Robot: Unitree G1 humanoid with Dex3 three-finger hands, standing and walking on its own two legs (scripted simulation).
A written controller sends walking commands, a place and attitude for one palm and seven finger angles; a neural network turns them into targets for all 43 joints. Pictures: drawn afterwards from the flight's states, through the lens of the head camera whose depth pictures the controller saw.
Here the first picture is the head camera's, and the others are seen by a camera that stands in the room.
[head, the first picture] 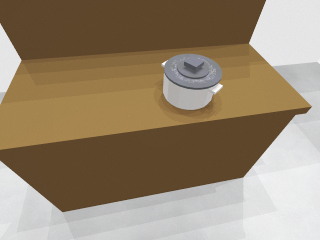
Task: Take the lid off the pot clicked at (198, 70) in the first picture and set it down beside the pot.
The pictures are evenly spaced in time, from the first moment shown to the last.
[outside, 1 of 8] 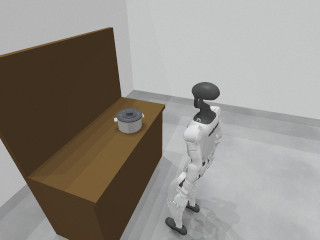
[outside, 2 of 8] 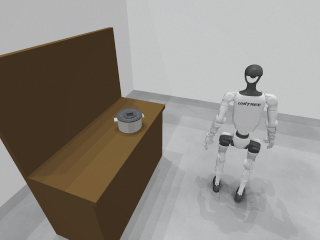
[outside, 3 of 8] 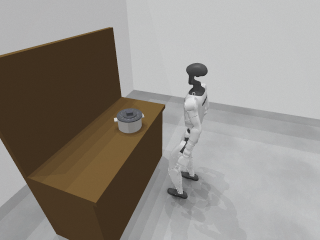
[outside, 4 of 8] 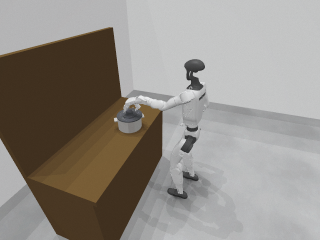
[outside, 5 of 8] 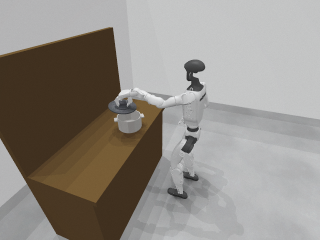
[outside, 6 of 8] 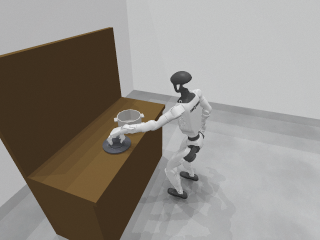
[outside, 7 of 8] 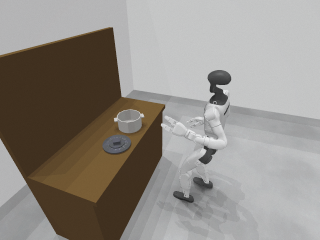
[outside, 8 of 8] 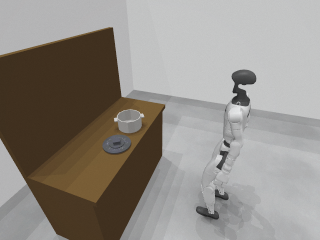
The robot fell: no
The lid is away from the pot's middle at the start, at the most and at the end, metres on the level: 0.01 0.25 0.25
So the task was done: yes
